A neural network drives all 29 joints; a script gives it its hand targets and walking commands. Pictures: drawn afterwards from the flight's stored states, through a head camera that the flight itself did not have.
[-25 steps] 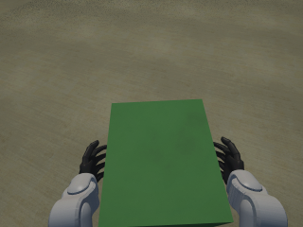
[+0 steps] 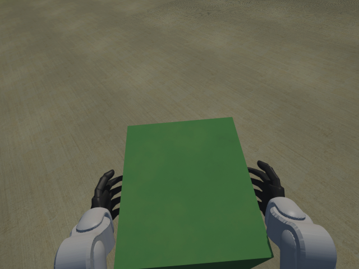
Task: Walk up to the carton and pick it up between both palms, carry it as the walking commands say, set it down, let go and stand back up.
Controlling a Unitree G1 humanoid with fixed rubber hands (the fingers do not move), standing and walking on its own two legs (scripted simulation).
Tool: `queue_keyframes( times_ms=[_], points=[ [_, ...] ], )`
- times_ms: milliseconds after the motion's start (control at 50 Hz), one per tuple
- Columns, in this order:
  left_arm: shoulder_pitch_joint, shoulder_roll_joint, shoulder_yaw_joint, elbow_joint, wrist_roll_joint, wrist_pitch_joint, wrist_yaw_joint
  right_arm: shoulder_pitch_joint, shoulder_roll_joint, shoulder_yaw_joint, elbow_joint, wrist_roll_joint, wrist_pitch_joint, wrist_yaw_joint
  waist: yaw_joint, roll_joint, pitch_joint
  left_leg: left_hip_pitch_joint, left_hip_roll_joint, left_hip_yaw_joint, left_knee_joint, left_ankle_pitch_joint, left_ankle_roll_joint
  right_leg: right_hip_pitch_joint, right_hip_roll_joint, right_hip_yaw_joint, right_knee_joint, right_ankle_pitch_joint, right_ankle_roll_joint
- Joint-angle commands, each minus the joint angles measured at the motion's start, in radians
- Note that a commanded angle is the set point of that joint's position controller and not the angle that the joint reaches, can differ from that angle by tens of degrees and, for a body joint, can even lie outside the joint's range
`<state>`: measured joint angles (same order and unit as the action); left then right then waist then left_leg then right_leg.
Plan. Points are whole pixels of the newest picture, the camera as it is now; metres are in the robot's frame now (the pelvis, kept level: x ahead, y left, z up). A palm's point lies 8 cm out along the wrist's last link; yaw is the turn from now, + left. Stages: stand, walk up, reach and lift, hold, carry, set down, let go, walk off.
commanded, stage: carry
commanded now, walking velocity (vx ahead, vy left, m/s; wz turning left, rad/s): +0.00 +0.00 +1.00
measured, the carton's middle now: (186, 201) +0.28 -0.01 +0.03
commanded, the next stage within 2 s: none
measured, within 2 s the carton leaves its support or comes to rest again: neither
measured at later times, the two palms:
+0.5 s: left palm (21, 265) +0.16 +0.30 +0.06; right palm (176, 193) +0.30 +0.02 +0.02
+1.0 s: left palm out of the picture -0.02 +0.41 +0.04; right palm (80, 236) +0.21 +0.20 +0.06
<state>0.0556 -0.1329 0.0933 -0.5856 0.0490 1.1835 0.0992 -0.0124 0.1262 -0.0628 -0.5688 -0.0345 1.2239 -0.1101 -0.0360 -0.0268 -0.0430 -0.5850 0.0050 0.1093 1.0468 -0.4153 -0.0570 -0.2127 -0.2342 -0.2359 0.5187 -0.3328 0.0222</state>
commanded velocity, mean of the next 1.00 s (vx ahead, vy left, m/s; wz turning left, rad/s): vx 0.00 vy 0.00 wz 0.64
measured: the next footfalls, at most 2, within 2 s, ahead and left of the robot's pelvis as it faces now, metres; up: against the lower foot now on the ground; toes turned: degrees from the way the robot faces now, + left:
left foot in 0.20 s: +0.08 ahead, +0.21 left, +0.00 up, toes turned +21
right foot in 0.46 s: +0.16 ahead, +0.01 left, +0.00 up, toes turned +14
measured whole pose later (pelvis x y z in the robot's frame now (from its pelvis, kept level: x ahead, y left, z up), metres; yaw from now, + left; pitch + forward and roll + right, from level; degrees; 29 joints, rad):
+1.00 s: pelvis -0.06 +0.13 -0.03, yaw +47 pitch +0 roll +0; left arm 0.00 -0.13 0.11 -0.51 0.06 1.25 0.10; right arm 0.01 0.13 -0.07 -0.50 -0.05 1.23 -0.11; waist 0.02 -0.04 -0.03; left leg -0.42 0.04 0.18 0.68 -0.28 0.05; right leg -0.50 -0.29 -0.16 1.07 -0.55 0.12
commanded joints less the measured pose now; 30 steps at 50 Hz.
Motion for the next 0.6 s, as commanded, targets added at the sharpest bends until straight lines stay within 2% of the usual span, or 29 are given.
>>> queue_keyframes(
  times_ms=[0,40,60,80,100,120,140,160,180,200,220,240,260,280,300,320,340,360,380,400,420,440,460,480,500,520,540,560,580],
  points=[
    [-0.326,-0.643,-0.590,-0.069,-0.250,0.005,-0.079,-0.338,0.674,0.700,-0.081,0.251,0.003,0.074,0.039,-0.275,-0.147,-0.030,0.010,0.123,-0.040,-0.009,0.000,0.154,-0.185,0.038,-0.037,0.755,-0.032],
    [-0.414,-0.680,-0.635,-0.124,-0.284,-0.004,-0.084,-0.341,0.657,0.677,-0.120,0.239,-0.002,0.067,0.026,-0.340,-0.219,0.044,0.049,0.103,-0.197,0.014,0.023,0.226,-0.221,-0.036,0.033,0.713,0.011],
    [-0.361,-0.685,-0.628,-0.110,-0.273,-0.005,-0.085,-0.339,0.637,0.689,-0.147,0.249,-0.004,0.073,0.032,-0.323,-0.190,0.099,0.043,0.134,-0.241,0.036,0.030,0.168,-0.225,-0.045,0.075,0.707,0.027],
    [-0.389,-0.664,-0.621,-0.112,-0.272,0.004,-0.082,-0.324,0.646,0.673,-0.090,0.249,0.008,0.070,0.043,-0.299,-0.178,0.113,-0.015,0.204,-0.296,0.005,0.012,0.195,-0.192,-0.059,0.121,0.770,0.027],
    [-0.392,-0.680,-0.636,-0.104,-0.275,0.000,-0.085,-0.351,0.618,0.656,-0.123,0.241,0.002,0.070,0.028,-0.251,-0.259,0.191,-0.033,0.207,-0.360,0.041,0.023,0.214,-0.220,-0.055,0.230,0.821,0.049],
    [-0.404,-0.694,-0.622,-0.113,-0.267,-0.006,-0.082,-0.403,0.663,0.676,-0.145,0.268,-0.008,0.074,0.011,-0.239,-0.319,0.287,-0.031,0.145,-0.507,0.125,0.030,0.219,-0.210,-0.071,0.359,0.731,0.075],
    [-0.428,-0.691,-0.620,-0.074,-0.254,0.003,-0.075,-0.350,0.635,0.646,-0.083,0.244,0.004,0.073,-0.009,0.011,-0.249,0.418,0.009,0.020,-0.610,0.215,0.066,-0.032,-0.183,-0.049,0.501,0.371,0.107],
    [-0.348,-0.662,-0.627,-0.107,-0.247,0.002,-0.072,-0.269,0.612,0.648,-0.074,0.245,0.002,0.080,0.001,0.267,-0.286,0.635,0.202,-0.272,-0.542,0.823,0.134,-0.354,-0.079,-0.018,0.686,-0.314,0.160],
    [-0.400,-0.669,-0.648,-0.113,-0.272,0.002,-0.077,-0.281,0.634,0.622,-0.059,0.246,-0.005,0.079,0.017,0.386,-0.252,0.725,0.311,-0.469,-0.440,1.464,0.203,-0.528,0.009,0.055,0.845,-0.510,0.177],
    [-0.379,-0.671,-0.621,-0.055,-0.264,0.010,-0.078,-0.306,0.624,0.627,-0.033,0.235,0.005,0.080,0.014,0.191,-0.235,0.608,0.322,-0.439,-0.456,1.368,0.295,-0.473,0.009,0.128,0.831,-0.508,0.183],
    [-0.301,-0.708,-0.623,0.013,-0.253,0.015,-0.080,-0.297,0.594,0.632,-0.052,0.226,0.007,0.085,0.020,0.170,-0.239,0.590,0.323,-0.428,-0.482,1.129,0.288,-0.483,0.020,0.154,0.780,-0.477,0.177],
    [-0.348,-0.723,-0.674,-0.045,-0.284,0.003,-0.090,-0.200,0.631,0.614,0.010,0.213,-0.002,0.092,0.011,0.182,-0.239,0.565,0.293,-0.437,-0.505,0.997,0.283,-0.509,0.016,0.169,0.748,-0.435,0.172],
    [-0.456,-0.816,-0.725,-0.105,-0.314,-0.007,-0.100,-0.272,0.704,0.622,-0.038,0.237,-0.022,0.102,0.009,0.247,-0.250,0.548,0.247,-0.388,-0.494,0.951,0.267,-0.513,0.030,0.176,0.730,-0.383,0.162],
    [-0.529,-0.854,-0.758,-0.171,-0.329,-0.031,-0.105,-0.355,0.779,0.646,-0.088,0.279,-0.047,0.121,0.013,0.311,-0.283,0.461,0.235,-0.355,-0.528,0.755,0.253,-0.468,0.030,0.184,0.712,-0.315,0.154],
    [-0.528,-0.885,-0.770,-0.185,-0.327,-0.040,-0.110,-0.385,0.792,0.659,-0.137,0.287,-0.063,0.132,0.019,0.299,-0.277,0.437,0.227,-0.365,-0.526,0.749,0.252,-0.431,0.042,0.188,0.666,-0.302,0.131],
    [-0.505,-0.879,-0.756,-0.195,-0.317,-0.054,-0.115,-0.381,0.819,0.686,-0.134,0.299,-0.077,0.137,0.016,0.279,-0.308,0.444,0.236,-0.403,-0.534,0.671,0.272,-0.401,0.048,0.196,0.587,-0.281,0.133],
    [-0.498,-0.872,-0.748,-0.220,-0.314,-0.064,-0.120,-0.409,0.816,0.719,-0.181,0.309,-0.082,0.137,0.015,0.222,-0.374,0.424,0.225,-0.402,-0.528,0.588,0.262,-0.344,0.062,0.203,0.519,-0.210,0.123],
    [-0.404,-0.883,-0.714,-0.140,-0.302,-0.066,-0.122,-0.432,0.807,0.743,-0.239,0.318,-0.089,0.134,0.016,0.149,-0.397,0.350,0.233,-0.386,-0.541,0.532,0.254,-0.230,0.118,0.153,0.396,-0.147,0.118],
    [-0.366,-0.860,-0.693,-0.138,-0.299,-0.069,-0.122,-0.418,0.768,0.755,-0.253,0.298,-0.088,0.127,0.021,0.113,-0.358,0.317,0.214,-0.364,-0.530,0.478,0.238,-0.189,0.112,0.153,0.339,-0.118,0.103],
    [-0.297,-0.820,-0.653,-0.083,-0.285,-0.059,-0.121,-0.363,0.750,0.740,-0.188,0.278,-0.076,0.112,0.030,0.092,-0.355,0.196,0.173,-0.306,-0.473,0.456,0.203,-0.044,0.137,0.096,0.169,-0.031,0.095],
    [-0.273,-0.798,-0.642,-0.081,-0.290,-0.051,-0.126,-0.322,0.728,0.737,-0.179,0.273,-0.065,0.104,0.042,0.049,-0.347,0.070,0.106,-0.276,-0.432,0.363,0.169,0.127,0.130,0.109,-0.023,0.050,0.061],
    [-0.344,-0.811,-0.642,-0.110,-0.296,-0.057,-0.126,-0.365,0.760,0.735,-0.195,0.270,-0.068,0.104,0.046,-0.196,-0.314,-0.105,-0.003,-0.165,-0.272,0.082,0.104,0.222,-0.109,0.336,-0.202,0.020,0.006],
    [-0.345,-0.778,-0.639,-0.110,-0.282,-0.053,-0.118,-0.338,0.701,0.724,-0.174,0.242,-0.048,0.102,0.040,-0.423,-0.294,-0.115,-0.075,0.018,0.082,-0.187,0.054,0.112,-0.383,0.572,-0.324,-0.015,-0.137],
    [-0.270,-0.759,-0.604,-0.053,-0.252,-0.047,-0.120,-0.412,0.672,0.748,-0.222,0.251,-0.044,0.100,0.033,-0.436,-0.220,-0.077,0.026,-0.051,0.257,-0.149,0.068,0.007,-0.395,0.491,-0.325,-0.021,-0.156],
    [-0.300,-0.732,-0.587,-0.060,-0.250,-0.034,-0.125,-0.423,0.695,0.729,-0.133,0.269,-0.030,0.103,0.031,-0.235,-0.180,-0.117,0.035,-0.083,0.265,-0.089,0.064,0.041,-0.327,0.408,-0.303,-0.042,-0.114],
    [-0.335,-0.806,-0.613,-0.075,-0.269,-0.039,-0.127,-0.441,0.720,0.745,-0.201,0.293,-0.041,0.104,0.027,-0.113,-0.164,-0.107,0.054,-0.076,0.298,-0.049,0.048,0.061,-0.259,0.265,-0.230,0.114,-0.074],
    [-0.358,-0.721,-0.600,-0.094,-0.242,-0.033,-0.118,-0.381,0.685,0.719,-0.105,0.270,-0.026,0.113,0.028,-0.088,-0.098,-0.121,0.061,-0.056,0.298,-0.011,0.029,0.021,-0.238,0.215,-0.240,0.040,-0.044],
    [-0.404,-0.724,-0.627,-0.132,-0.267,-0.033,-0.114,-0.313,0.727,0.703,-0.041,0.266,-0.018,0.119,0.019,-0.062,-0.131,-0.080,0.044,-0.031,0.201,0.009,0.025,0.067,-0.184,0.116,-0.205,0.096,-0.021],
    [-0.408,-0.745,-0.629,-0.112,-0.258,-0.021,-0.111,-0.376,0.737,0.707,-0.077,0.280,-0.019,0.119,0.018,-0.053,-0.126,-0.070,0.043,-0.017,0.159,0.014,0.014,0.091,-0.172,0.073,-0.187,0.200,-0.008]
  ],
)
